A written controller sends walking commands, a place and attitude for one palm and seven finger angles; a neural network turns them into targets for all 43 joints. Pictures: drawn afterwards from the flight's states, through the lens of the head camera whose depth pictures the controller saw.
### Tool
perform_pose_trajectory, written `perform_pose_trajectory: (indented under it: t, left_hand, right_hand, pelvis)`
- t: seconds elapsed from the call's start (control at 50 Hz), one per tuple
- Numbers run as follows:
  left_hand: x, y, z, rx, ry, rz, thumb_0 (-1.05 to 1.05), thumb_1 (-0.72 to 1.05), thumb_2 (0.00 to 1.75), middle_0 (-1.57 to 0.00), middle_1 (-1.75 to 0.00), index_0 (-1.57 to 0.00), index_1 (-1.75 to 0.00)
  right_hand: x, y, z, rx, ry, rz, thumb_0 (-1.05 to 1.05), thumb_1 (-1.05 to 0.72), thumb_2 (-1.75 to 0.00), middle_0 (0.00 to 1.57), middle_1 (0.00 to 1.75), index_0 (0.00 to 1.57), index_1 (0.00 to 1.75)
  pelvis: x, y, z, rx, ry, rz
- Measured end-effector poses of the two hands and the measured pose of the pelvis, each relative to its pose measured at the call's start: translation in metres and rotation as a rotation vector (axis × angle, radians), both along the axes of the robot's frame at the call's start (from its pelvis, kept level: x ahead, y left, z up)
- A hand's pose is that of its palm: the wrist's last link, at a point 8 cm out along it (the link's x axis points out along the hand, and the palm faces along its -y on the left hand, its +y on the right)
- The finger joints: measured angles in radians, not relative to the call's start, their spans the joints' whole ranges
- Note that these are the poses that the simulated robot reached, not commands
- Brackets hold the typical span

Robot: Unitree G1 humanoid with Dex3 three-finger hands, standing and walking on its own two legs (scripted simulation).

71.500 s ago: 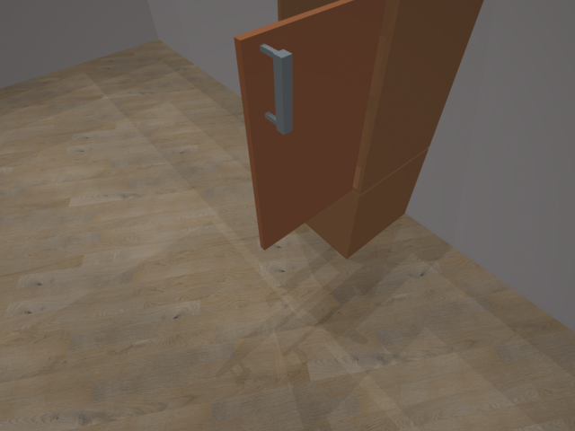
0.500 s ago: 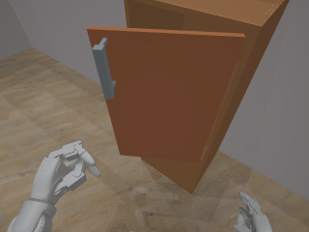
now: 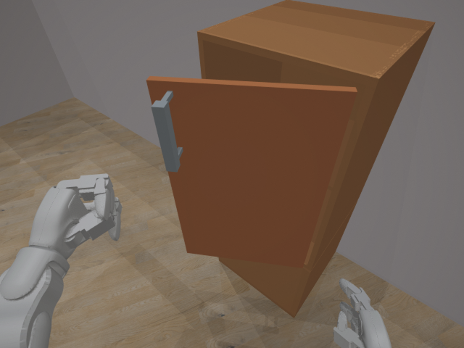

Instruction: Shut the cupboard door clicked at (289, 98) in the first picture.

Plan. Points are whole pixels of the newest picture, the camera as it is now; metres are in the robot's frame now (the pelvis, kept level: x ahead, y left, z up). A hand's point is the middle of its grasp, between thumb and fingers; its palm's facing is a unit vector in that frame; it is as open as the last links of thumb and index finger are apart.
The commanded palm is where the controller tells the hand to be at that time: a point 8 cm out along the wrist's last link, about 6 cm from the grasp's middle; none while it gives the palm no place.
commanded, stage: raise the hand and make a fist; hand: left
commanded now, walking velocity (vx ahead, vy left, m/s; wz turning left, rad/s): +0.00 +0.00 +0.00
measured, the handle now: (170, 132) +0.45 +0.18 +0.17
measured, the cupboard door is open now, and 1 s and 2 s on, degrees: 31 31 31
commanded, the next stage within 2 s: bring the fist close to the handle in 0.36 s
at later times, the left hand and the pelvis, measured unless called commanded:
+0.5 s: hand (124, 224) +0.23 +0.19 +0.16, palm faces -0.01 -1.00 -0.08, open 3.1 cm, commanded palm +0.21 +0.23 +0.17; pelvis +0.00 -0.01 +0.00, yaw +0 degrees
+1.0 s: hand (153, 187) +0.30 +0.16 +0.17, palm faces -0.01 -1.00 -0.06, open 3.1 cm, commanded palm +0.28 +0.21 +0.17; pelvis +0.01 -0.01 +0.00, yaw -1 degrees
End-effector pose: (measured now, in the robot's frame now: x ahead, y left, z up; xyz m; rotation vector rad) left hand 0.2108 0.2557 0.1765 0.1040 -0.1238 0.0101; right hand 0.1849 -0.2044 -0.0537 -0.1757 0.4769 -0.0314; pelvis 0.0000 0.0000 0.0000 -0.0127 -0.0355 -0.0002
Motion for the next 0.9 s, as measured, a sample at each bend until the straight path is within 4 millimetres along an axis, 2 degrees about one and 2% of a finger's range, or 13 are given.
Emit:
perform_pose_trajectory:
  t: [0.04,0.08,0.18,0.22,0.26,0.34,0.4,0.56,0.64,0.74,0.82,0.9]
  left_hand:
    - [0.002,0.001,0.009,-0.011,-0.030,0.002,0.02,0.90,0.90,-1.30,-1.49,-1.30,-1.49]
    - [0.004,-0.001,0.007,-0.032,-0.012,-0.008,0.02,0.90,0.90,-1.30,-1.49,-1.30,-1.49]
    - [0.005,-0.013,-0.024,-0.059,0.152,-0.039,0.01,0.91,0.90,-1.30,-1.50,-1.30,-1.49]
    - [0.002,-0.017,-0.031,-0.054,0.174,-0.037,0.02,0.91,0.90,-1.30,-1.50,-1.30,-1.49]
    - [-0.001,-0.018,-0.027,-0.037,0.141,-0.024,0.02,0.90,0.90,-1.30,-1.50,-1.30,-1.49]
    - [-0.005,-0.014,-0.006,-0.011,0.007,0.012,0.02,0.90,0.90,-1.30,-1.50,-1.30,-1.49]
    - [-0.004,-0.012,0.004,-0.005,-0.030,0.019,0.02,0.90,0.90,-1.30,-1.50,-1.30,-1.49]
    - [0.004,-0.020,-0.022,-0.028,0.137,-0.029,0.02,0.90,0.90,-1.30,-1.50,-1.30,-1.50]
    - [0.013,-0.024,-0.013,-0.033,0.062,-0.018,0.02,0.90,0.90,-1.30,-1.50,-1.30,-1.49]
    - [0.033,-0.029,0.001,-0.031,-0.004,-0.022,0.02,0.90,0.90,-1.30,-1.50,-1.30,-1.50]
    - [0.050,-0.034,-0.009,-0.031,0.076,-0.044,0.02,0.90,0.90,-1.30,-1.50,-1.30,-1.50]
    - [0.059,-0.038,-0.016,-0.036,0.120,-0.046,0.02,0.90,0.90,-1.30,-1.50,-1.30,-1.49]
  right_hand:
    - [-0.001,-0.004,0.000,0.000,0.003,-0.005,0.01,-0.90,-0.90,0.21,0.30,0.20,0.30]
    - [-0.002,-0.008,-0.001,0.002,0.006,-0.015,0.01,-0.90,-0.90,0.21,0.30,0.20,0.30]
    - [-0.004,-0.019,0.000,-0.004,0.014,-0.048,0.01,-0.90,-0.90,0.21,0.30,0.20,0.30]
    - [-0.006,-0.022,0.001,-0.015,0.013,-0.053,0.01,-0.90,-0.90,0.21,0.30,0.20,0.30]
    - [-0.006,-0.024,0.003,-0.025,0.009,-0.053,0.01,-0.90,-0.90,0.21,0.30,0.20,0.30]
    - [-0.007,-0.023,0.004,-0.030,0.003,-0.038,0.01,-0.90,-0.90,0.20,0.30,0.20,0.30]
    - [-0.006,-0.021,0.002,-0.019,0.002,-0.032,0.01,-0.90,-0.90,0.20,0.30,0.20,0.30]
    - [-0.006,-0.017,-0.003,0.002,0.011,-0.045,0.01,-0.90,-0.90,0.21,0.30,0.20,0.30]
    - [-0.006,-0.016,-0.003,-0.010,0.011,-0.036,0.01,-0.90,-0.90,0.21,0.30,0.20,0.30]
    - [-0.008,-0.017,-0.005,-0.010,0.026,-0.039,0.01,-0.90,-0.90,0.21,0.30,0.20,0.30]
    - [-0.010,-0.020,-0.008,-0.002,0.048,-0.059,0.01,-0.90,-0.90,0.21,0.30,0.20,0.30]
    - [-0.012,-0.023,-0.009,-0.002,0.062,-0.076,0.01,-0.90,-0.90,0.21,0.30,0.20,0.30]
  pelvis:
    - [0.001,-0.001,0.001,0.000,-0.003,0.000]
    - [0.001,-0.002,0.001,0.001,-0.005,-0.002]
    - [-0.001,-0.003,0.002,0.005,-0.005,-0.010]
    - [-0.001,-0.004,0.002,0.007,-0.005,-0.012]
    - [-0.001,-0.005,0.002,0.008,-0.008,-0.012]
    - [0.000,-0.007,0.002,0.005,-0.015,-0.007]
    - [0.000,-0.007,0.002,0.004,-0.021,-0.003]
    - [-0.003,-0.006,0.002,0.007,-0.018,-0.007]
    - [-0.003,-0.006,0.002,0.008,-0.020,-0.002]
    - [-0.002,-0.007,0.002,0.009,-0.019,-0.002]
    - [-0.001,-0.006,0.003,0.012,-0.012,-0.010]
    - [0.001,-0.006,0.004,0.015,-0.005,-0.017]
